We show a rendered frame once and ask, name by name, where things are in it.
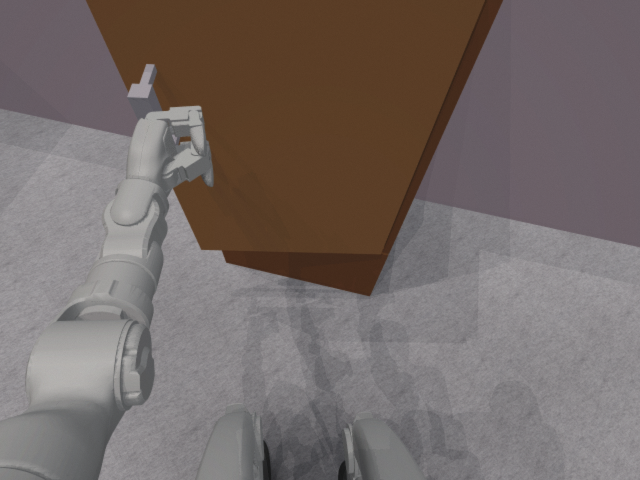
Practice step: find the handle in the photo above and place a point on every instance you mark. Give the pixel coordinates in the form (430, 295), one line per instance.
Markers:
(142, 97)

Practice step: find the robot right shin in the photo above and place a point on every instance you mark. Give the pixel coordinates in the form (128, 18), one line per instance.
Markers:
(361, 415)

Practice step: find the robot left upper arm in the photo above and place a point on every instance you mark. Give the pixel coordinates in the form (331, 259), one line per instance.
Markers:
(84, 376)

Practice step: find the robot right thigh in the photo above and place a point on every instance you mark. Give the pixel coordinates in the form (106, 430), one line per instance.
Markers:
(373, 449)

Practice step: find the cupboard door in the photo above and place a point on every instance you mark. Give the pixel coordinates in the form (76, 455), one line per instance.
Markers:
(317, 112)

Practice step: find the robot left hand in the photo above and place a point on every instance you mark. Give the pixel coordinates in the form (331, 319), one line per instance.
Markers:
(153, 156)

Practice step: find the left robot forearm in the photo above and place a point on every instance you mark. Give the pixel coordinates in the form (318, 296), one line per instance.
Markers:
(125, 274)

